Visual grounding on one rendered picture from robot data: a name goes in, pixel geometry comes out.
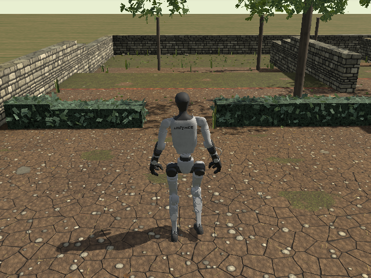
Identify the right robot hand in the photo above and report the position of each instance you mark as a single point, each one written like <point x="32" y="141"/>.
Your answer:
<point x="218" y="165"/>

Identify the robot left forearm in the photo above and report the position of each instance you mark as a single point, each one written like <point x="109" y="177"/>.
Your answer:
<point x="156" y="155"/>

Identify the robot left thigh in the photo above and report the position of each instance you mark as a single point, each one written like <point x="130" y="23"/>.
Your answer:
<point x="172" y="177"/>

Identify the humanoid robot torso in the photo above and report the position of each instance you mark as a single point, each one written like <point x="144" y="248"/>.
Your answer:
<point x="184" y="138"/>

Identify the left robot hand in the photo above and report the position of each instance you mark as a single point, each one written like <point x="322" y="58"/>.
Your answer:
<point x="156" y="167"/>

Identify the robot right forearm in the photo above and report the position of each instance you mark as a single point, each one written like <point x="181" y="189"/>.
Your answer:
<point x="213" y="153"/>

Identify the right robot upper arm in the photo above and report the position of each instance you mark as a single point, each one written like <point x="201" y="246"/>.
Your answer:
<point x="201" y="121"/>

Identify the left robot upper arm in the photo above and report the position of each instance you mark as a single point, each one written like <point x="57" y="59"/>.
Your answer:
<point x="162" y="133"/>

